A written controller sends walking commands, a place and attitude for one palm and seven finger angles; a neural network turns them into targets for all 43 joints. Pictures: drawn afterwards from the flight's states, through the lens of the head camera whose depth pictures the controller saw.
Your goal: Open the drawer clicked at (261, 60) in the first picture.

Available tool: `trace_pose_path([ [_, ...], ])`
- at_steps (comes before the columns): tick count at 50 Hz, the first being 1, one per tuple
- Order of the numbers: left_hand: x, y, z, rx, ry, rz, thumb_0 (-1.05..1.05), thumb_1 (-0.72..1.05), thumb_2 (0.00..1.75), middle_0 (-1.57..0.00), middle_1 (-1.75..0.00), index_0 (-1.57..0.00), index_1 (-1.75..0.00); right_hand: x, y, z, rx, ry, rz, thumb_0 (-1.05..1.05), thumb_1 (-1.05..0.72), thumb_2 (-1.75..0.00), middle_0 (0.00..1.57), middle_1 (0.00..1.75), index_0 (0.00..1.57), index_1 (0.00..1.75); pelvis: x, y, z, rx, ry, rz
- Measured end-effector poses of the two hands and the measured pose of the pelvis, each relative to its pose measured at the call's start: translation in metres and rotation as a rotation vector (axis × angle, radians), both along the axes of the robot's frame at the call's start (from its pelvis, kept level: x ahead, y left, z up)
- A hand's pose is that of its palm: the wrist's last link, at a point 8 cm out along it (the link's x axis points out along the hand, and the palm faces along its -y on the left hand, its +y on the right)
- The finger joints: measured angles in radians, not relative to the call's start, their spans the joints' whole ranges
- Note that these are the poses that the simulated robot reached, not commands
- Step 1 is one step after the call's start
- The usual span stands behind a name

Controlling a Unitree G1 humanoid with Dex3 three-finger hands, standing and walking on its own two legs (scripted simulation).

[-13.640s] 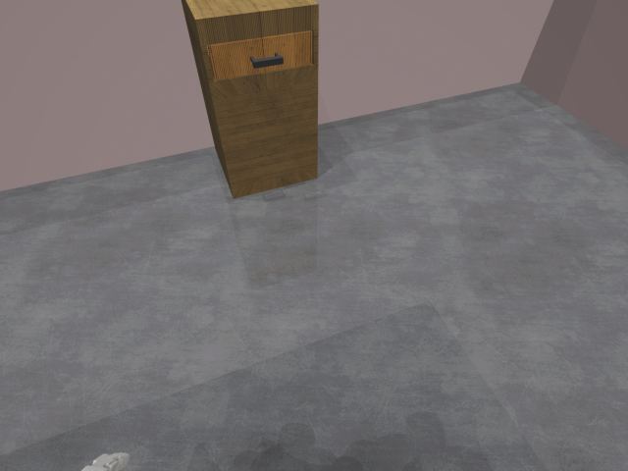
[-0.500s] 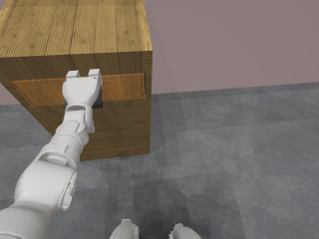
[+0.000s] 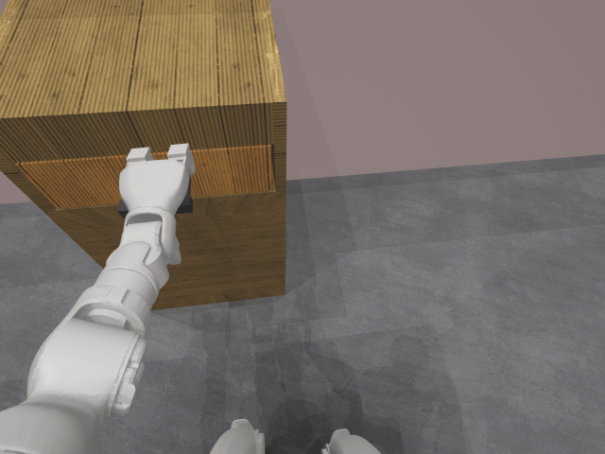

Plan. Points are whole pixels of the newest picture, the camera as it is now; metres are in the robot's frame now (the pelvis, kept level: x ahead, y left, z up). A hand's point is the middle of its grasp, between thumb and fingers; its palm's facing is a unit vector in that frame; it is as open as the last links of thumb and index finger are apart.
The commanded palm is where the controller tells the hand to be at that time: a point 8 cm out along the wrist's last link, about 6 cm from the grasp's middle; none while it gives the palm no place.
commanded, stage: lower the fingers behind the handle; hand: left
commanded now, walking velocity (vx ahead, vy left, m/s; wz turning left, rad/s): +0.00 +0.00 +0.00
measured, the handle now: (157, 195) +0.53 +0.21 -0.06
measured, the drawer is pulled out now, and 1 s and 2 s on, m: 0.00 0.00 0.00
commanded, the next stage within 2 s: close the thumb around the handle in 1.40 s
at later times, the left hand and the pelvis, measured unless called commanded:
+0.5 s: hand (174, 219) +0.47 +0.17 -0.05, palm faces -0.05 -0.04 -1.00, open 13.8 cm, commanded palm +0.47 +0.17 +0.01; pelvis -0.01 +0.00 -0.02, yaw +0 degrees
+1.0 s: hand (180, 226) +0.48 +0.17 -0.07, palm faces -0.04 -0.04 -1.00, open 13.9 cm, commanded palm +0.46 +0.16 -0.03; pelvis -0.02 +0.00 -0.04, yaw -1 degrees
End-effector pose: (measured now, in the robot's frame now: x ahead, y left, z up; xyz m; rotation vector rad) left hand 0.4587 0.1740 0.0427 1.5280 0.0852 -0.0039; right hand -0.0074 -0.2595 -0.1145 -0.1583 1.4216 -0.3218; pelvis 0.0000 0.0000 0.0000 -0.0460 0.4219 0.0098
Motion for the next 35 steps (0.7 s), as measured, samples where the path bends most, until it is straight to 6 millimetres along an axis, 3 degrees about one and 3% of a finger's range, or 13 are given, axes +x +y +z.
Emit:
trace_pose_path([
  [17,-0.007,0.009,-0.02,0.02,0.002,0.027,0.0,-0.49,0.3,-0.32,-1.2,-0.32,-1.2,0.013,-0.008,-0.012,-0.021,-0.041,0.034,0.0,-0.9,-0.9,0.2,0.3,0.2,0.3,-0.009,-0.003,-0.014,-0.004,0.025,0.009],
  [35,0.004,-0.005,-0.042,0.015,-0.04,0.012,0.0,-0.49,0.3,-0.32,-1.2,-0.32,-1.24,-0.018,-0.002,-0.03,-0.013,0.017,0.014,0.0,-0.9,-0.9,0.2,0.3,0.2,0.3,-0.02,-0.002,-0.033,-0.013,0.074,-0.001],
])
